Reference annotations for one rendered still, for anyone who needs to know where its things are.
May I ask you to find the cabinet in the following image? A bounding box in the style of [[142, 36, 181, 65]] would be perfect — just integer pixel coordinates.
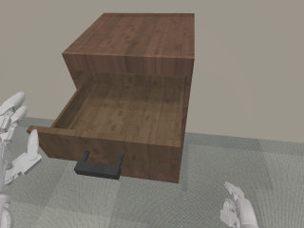
[[62, 12, 195, 183]]

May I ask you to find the left robot forearm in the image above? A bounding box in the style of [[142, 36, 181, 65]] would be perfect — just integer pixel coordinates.
[[0, 194, 14, 228]]

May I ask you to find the drawer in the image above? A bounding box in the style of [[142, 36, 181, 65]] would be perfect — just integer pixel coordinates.
[[27, 71, 184, 174]]

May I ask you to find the left robot hand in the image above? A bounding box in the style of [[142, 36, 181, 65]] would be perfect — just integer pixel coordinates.
[[0, 91, 42, 195]]

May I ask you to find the handle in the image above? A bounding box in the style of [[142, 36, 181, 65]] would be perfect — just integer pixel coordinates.
[[73, 150, 124, 181]]

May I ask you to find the right robot hand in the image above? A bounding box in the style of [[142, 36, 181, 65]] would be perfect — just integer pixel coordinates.
[[220, 181, 257, 228]]

